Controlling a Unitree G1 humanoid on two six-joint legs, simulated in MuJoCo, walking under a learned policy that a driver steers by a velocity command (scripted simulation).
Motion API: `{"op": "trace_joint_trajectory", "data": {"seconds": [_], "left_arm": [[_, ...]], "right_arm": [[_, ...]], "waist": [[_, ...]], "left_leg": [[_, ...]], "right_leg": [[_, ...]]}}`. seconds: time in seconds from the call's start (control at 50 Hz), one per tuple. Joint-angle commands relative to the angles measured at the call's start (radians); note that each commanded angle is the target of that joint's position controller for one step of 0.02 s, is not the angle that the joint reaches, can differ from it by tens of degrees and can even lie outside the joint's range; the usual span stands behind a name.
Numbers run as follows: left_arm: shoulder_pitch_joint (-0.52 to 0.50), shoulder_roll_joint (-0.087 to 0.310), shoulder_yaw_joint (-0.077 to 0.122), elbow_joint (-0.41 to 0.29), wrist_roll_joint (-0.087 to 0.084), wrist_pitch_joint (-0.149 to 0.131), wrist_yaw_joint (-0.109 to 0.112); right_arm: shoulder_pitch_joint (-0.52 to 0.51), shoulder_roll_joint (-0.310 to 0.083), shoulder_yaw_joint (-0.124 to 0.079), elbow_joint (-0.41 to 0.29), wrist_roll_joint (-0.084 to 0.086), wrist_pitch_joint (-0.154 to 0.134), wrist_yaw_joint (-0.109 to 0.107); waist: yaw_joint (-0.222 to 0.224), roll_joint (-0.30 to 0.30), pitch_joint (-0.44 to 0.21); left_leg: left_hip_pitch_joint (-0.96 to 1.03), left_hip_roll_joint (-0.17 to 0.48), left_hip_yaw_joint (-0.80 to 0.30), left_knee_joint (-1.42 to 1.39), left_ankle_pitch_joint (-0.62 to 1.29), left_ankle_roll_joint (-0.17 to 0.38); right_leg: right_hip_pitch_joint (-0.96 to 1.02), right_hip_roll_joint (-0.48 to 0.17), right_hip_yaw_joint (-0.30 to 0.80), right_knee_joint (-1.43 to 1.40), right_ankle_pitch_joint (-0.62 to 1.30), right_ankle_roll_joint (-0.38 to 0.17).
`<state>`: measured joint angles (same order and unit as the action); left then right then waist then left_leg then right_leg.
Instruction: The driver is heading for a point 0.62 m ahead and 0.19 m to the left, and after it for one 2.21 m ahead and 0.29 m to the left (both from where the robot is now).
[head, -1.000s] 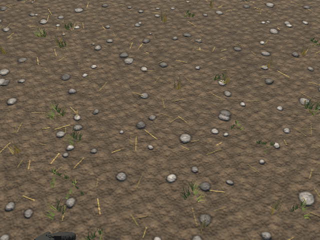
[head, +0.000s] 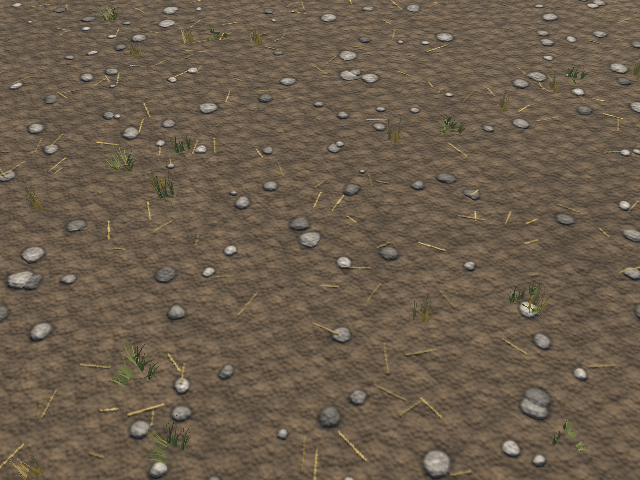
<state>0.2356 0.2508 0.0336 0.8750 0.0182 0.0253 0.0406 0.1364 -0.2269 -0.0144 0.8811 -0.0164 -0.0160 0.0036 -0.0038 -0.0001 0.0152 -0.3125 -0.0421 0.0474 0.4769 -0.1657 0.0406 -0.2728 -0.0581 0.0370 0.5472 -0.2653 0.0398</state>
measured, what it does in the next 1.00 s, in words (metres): walks ahead: right foot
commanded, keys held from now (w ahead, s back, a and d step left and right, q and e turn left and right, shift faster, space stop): w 0.56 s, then w+q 0.44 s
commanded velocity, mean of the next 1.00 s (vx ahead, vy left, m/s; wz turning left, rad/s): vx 0.40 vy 0.00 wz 0.14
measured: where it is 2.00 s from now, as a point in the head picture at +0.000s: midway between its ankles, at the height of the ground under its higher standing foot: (301, 384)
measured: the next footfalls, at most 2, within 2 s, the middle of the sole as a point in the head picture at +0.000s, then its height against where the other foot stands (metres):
right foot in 0.66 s outside the picture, level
left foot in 1.22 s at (276, 414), level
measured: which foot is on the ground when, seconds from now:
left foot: down 0.00-0.68, up 0.70-1.00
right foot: down 0.00-0.22, up 0.24-0.64, down 0.66-1.00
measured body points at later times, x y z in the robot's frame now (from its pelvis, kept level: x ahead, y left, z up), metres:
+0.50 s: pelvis +0.15 +0.00 +0.01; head +0.18 +0.01 +0.46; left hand +0.34 +0.24 -0.10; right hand +0.10 -0.26 -0.12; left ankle +0.06 +0.10 -0.73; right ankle +0.29 -0.16 -0.69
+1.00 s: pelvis +0.41 -0.06 +0.01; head +0.42 -0.05 +0.46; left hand +0.39 +0.22 -0.13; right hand +0.60 -0.31 -0.10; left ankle +0.54 +0.14 -0.66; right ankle +0.38 -0.15 -0.73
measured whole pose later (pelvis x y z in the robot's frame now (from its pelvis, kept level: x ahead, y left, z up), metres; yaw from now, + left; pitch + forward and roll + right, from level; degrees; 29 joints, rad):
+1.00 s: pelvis +0.41 -0.06 +0.01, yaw +11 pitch -1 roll -3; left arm 0.30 0.25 0.07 0.96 0.02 -0.10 0.01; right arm 0.17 -0.28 -0.09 0.87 0.02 -0.03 0.00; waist 0.05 0.03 0.02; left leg -0.70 0.12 -0.08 0.89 -0.01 0.03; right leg -0.01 0.04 -0.21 0.22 -0.21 -0.04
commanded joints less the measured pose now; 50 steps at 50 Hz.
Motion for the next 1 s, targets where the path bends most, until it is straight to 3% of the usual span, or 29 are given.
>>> {"op": "trace_joint_trajectory", "data": {"seconds": [0.02, 0.06, 0.1, 0.14, 0.18, 0.2, 0.22, 0.24, 0.26, 0.28, 0.3, 0.36, 0.4, 0.46, 0.54, 0.6, 0.62, 0.64, 0.66, 0.68, 0.7, 0.72, 0.74, 0.76, 0.8, 0.82, 0.86, 0.94, 1.0], "left_arm": [[0.03, 0.124, 0.031, -0.017, -0.001, -0.026, 0.001], [0.037, 0.142, 0.039, -0.017, -0.014, -0.043, -0.001], [0.088, 0.172, 0.051, -0.001, -0.027, -0.059, -0.002], [0.079, 0.188, 0.058, 0.003, -0.039, -0.071, 0.0], [0.013, 0.164, 0.053, -0.012, -0.045, -0.074, -0.006], [-0.013, 0.149, 0.05, -0.02, -0.043, -0.074, -0.01], [-0.038, 0.107, 0.039, -0.038, -0.041, -0.08, -0.012], [-0.062, 0.062, 0.029, -0.069, -0.035, -0.096, -0.011], [-0.098, 0.101, 0.036, -0.093, -0.042, -0.113, -0.008], [-0.075, 0.126, 0.046, -0.083, -0.055, -0.125, -0.014], [-0.057, 0.117, 0.044, -0.069, -0.057, -0.133, -0.023], [-0.103, 0.094, 0.046, -0.071, -0.041, -0.137, -0.041], [-0.142, 0.06, 0.037, -0.083, -0.035, -0.13, -0.052], [-0.25, 0.019, 0.016, -0.117, -0.036, -0.125, -0.062], [-0.329, 0.051, 0.015, -0.146, -0.048, -0.119, -0.073], [-0.32, 0.095, 0.029, -0.158, -0.044, -0.123, -0.079], [-0.262, 0.12, 0.041, -0.146, -0.041, -0.126, -0.076], [-0.131, 0.154, 0.063, -0.107, -0.04, -0.126, -0.069], [0.056, 0.202, 0.085, -0.059, -0.036, -0.124, -0.057], [0.188, 0.305, 0.108, -0.036, -0.013, -0.117, -0.049], [0.198, 0.248, 0.088, -0.028, -0.015, -0.115, -0.056], [0.103, 0.18, 0.066, -0.039, -0.024, -0.12, -0.057], [0.017, 0.138, 0.054, -0.052, -0.028, -0.125, -0.058], [-0.05, 0.103, 0.043, -0.053, -0.023, -0.132, -0.062], [-0.111, 0.07, 0.038, -0.043, -0.007, -0.143, -0.067], [-0.111, 0.068, 0.04, -0.034, -0.006, -0.148, -0.066], [-0.098, 0.092, 0.048, -0.017, -0.002, -0.155, -0.058], [-0.051, 0.125, 0.056, 0.006, 0.003, -0.151, -0.034], [-0.02, 0.15, 0.061, 0.012, -0.005, -0.141, -0.021]], "right_arm": [[-0.017, -0.135, -0.035, -0.043, 0.009, -0.001, -0.019], [0.002, -0.131, -0.041, -0.029, 0.017, -0.002, -0.023], [-0.022, -0.097, -0.04, -0.03, 0.021, -0.024, -0.013], [-0.012, -0.089, -0.043, -0.028, 0.031, -0.05, 0.003], [0.047, -0.088, -0.047, 0.001, 0.043, -0.067, 0.011], [0.106, -0.105, -0.056, 0.033, 0.041, -0.068, 0.011], [0.171, -0.159, -0.073, 0.059, 0.035, -0.068, 0.008], [0.27, -0.237, -0.097, 0.086, 0.04, -0.065, 0.008], [0.326, -0.243, -0.094, 0.089, 0.028, -0.072, 0.014], [0.289, -0.195, -0.075, 0.08, 0.019, -0.082, 0.012], [0.257, -0.171, -0.068, 0.066, 0.02, -0.09, 0.011], [0.234, -0.126, -0.047, 0.063, 0.022, -0.081, 0.01], [0.257, -0.136, -0.046, 0.072, 0.022, -0.069, 0.0], [0.261, -0.187, -0.054, 0.076, 0.022, -0.061, -0.015], [0.305, -0.197, -0.06, 0.106, 0.036, -0.062, -0.015], [0.295, -0.202, -0.068, 0.115, 0.042, -0.056, -0.015], [0.275, -0.212, -0.072, 0.11, 0.041, -0.053, -0.015], [0.259, -0.206, -0.069, 0.103, 0.039, -0.049, -0.014], [0.245, -0.182, -0.059, 0.085, 0.028, -0.046, -0.014], [0.343, -0.064, -0.027, 0.06, 0.014, -0.055, -0.01], [0.367, -0.057, -0.023, 0.073, 0.044, -0.072, -0.008], [0.282, -0.162, -0.054, 0.053, 0.073, -0.08, -0.009], [0.218, -0.173, -0.06, 0.033, 0.077, -0.081, -0.014], [0.2, -0.156, -0.063, 0.033, 0.064, -0.074, -0.021], [0.238, -0.11, -0.07, 0.044, 0.052, -0.046, -0.023], [0.242, -0.088, -0.069, 0.044, 0.052, -0.033, -0.022], [0.204, -0.086, -0.075, 0.018, 0.051, -0.015, -0.024], [0.102, -0.092, -0.081, -0.028, 0.04, -0.017, -0.01], [-0.004, -0.078, -0.069, -0.066, 0.035, -0.025, 0.014]], "waist": [[-0.003, -0.118, 0.021], [0.0, -0.135, 0.041], [0.023, -0.179, 0.054], [0.012, -0.21, 0.072], [-0.038, -0.174, 0.072], [-0.062, -0.138, 0.05], [-0.077, -0.02, 0.033], [-0.097, 0.205, 0.012], [-0.133, 0.249, 0.021], [-0.091, 0.156, 0.032], [-0.069, 0.117, 0.02], [-0.05, 0.083, 0.033], [-0.055, 0.089, 0.036], [-0.072, 0.082, 0.059], [-0.081, 0.1, 0.093], [-0.035, 0.09, 0.086], [0.006, 0.095, 0.049], [0.075, 0.088, -0.029], [0.155, 0.062, -0.152], [0.137, -0.171, -0.33], [0.129, -0.279, -0.412], [0.115, -0.186, -0.225], [0.084, -0.148, -0.115], [0.049, -0.103, -0.052], [-0.009, -0.126, -0.016], [-0.017, -0.114, -0.009], [-0.027, -0.087, 0.019], [-0.01, -0.049, 0.051], [0.025, -0.025, 0.077]], "left_leg": [[0.048, 0.042, -0.052, -0.048, -0.297, -0.004], [-0.002, 0.021, -0.023, 0.024, -0.368, 0.012], [-0.085, -0.006, 0.014, 0.138, -0.273, 0.015], [-0.111, 0.029, -0.009, 0.191, -0.208, 0.041], [0.025, 0.031, -0.004, 0.04, -0.199, 0.069], [0.145, 0.035, -0.023, -0.01, -0.144, 0.07], [0.242, 0.118, -0.162, -0.087, -0.211, 0.096], [0.379, 0.27, -0.453, -0.227, -0.337, 0.181], [0.455, 0.406, -0.701, -0.304, -0.304, 0.276], [0.47, 0.412, -0.666, -0.278, -0.24, 0.273], [0.478, 0.376, -0.582, -0.271, -0.2, 0.242], [0.423, 0.299, -0.366, -0.304, 0.036, 0.171], [0.381, 0.262, -0.27, -0.322, 0.151, 0.167], [0.28, 0.232, -0.18, -0.345, 0.171, 0.156], [0.261, 0.269, -0.16, -0.359, 0.156, 0.147], [0.32, 0.306, -0.17, -0.292, 0.285, 0.122], [0.322, 0.297, -0.161, -0.218, 0.426, 0.109], [0.287, 0.257, -0.133, -0.072, 0.545, 0.087], [0.141, 0.203, -0.105, 0.159, 0.457, 0.053], [-0.196, 0.059, -0.04, 0.555, 0.014, -0.011], [-0.332, 0.001, -0.156, 0.764, -0.411, -0.016], [-0.412, 0.062, -0.187, 0.842, -0.357, 0.0], [-0.417, 0.114, -0.156, 0.828, -0.264, 0.014], [-0.369, 0.149, -0.148, 0.78, -0.189, 0.013], [-0.256, 0.19, -0.158, 0.711, -0.11, 0.013], [-0.242, 0.194, -0.153, 0.702, -0.096, 0.011], [-0.291, 0.197, -0.16, 0.669, -0.034, 0.004], [-0.388, 0.184, -0.174, 0.482, 0.153, -0.014], [-0.379, 0.176, -0.102, 0.331, 0.238, -0.016]], "right_leg": [[-0.107, -0.029, 0.056, -0.21, -0.322, -0.078], [-0.098, -0.053, 0.103, -0.239, -0.415, -0.103], [-0.021, -0.141, 0.237, -0.306, -0.461, -0.161], [0.005, -0.226, 0.339, -0.338, -0.424, -0.217], [-0.041, -0.181, 0.262, -0.299, -0.322, -0.187], [-0.09, -0.136, 0.201, -0.237, -0.244, -0.158], [-0.179, -0.055, 0.086, -0.08, -0.154, -0.108], [-0.34, 0.06, -0.069, 0.197, -0.12, -0.043], [-0.507, 0.071, -0.01, 0.419, -0.267, -0.039], [-0.573, 0.019, 0.048, 0.559, -0.249, -0.061], [-0.597, -0.013, 0.055, 0.592, -0.168, -0.084], [-0.56, -0.067, 0.018, 0.483, 0.004, -0.089], [-0.506, -0.052, -0.024, 0.36, 0.066, -0.058], [-0.387, -0.015, -0.061, 0.134, 0.19, -0.031], [-0.296, 0.004, -0.058, 0.014, 0.284, -0.046], [-0.23, 0.014, -0.038, -0.032, 0.243, -0.088], [-0.136, 0.036, -0.05, -0.042, 0.219, -0.104], [0.044, 0.058, -0.066, -0.05, 0.209, -0.126], [0.322, -0.006, -0.004, -0.021, 0.185, -0.161], [0.696, -0.276, 0.366, -0.055, 0.032, -0.271], [0.698, -0.379, 0.702, -0.254, -0.171, -0.334], [0.54, -0.341, 0.584, -0.294, -0.253, -0.277], [0.393, -0.307, 0.436, -0.315, -0.201, -0.239], [0.259, -0.264, 0.318, -0.349, -0.097, -0.217], [0.116, -0.204, 0.152, -0.403, 0.021, -0.188], [0.088, -0.197, 0.105, -0.421, 0.066, -0.194], [0.073, -0.198, 0.032, -0.448, 0.13, -0.208], [0.132, -0.199, -0.071, -0.466, 0.206, -0.214], [0.168, -0.195, -0.152, -0.476, 0.241, -0.202]]}}
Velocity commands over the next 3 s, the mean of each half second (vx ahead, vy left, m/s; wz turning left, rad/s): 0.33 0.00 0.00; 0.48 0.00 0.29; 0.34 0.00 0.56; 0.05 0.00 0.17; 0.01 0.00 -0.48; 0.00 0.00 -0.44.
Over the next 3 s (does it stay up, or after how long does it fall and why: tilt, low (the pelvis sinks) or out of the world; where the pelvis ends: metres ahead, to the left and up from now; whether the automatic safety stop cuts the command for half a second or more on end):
stays up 0.77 0.08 0.00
